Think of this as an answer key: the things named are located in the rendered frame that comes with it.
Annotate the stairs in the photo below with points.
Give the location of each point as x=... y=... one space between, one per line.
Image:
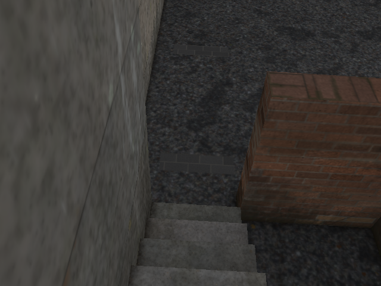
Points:
x=195 y=245

